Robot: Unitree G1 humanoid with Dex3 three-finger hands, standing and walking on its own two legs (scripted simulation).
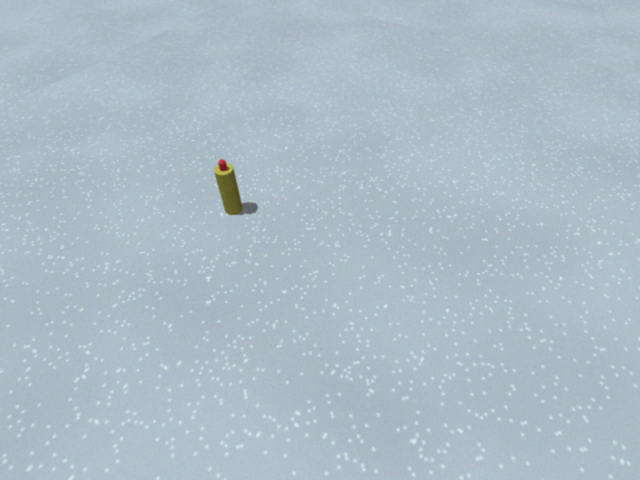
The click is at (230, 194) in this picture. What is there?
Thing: necked bottle
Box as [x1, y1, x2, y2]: [214, 159, 241, 214]
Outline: 221,159 218,162 219,164 214,168 214,172 225,211 229,214 235,214 241,210 241,204 233,169 230,164 226,163 224,160
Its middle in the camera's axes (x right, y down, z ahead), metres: -0.41 -0.24 +1.70
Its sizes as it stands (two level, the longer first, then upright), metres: 0.079 0.079 0.276
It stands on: the floor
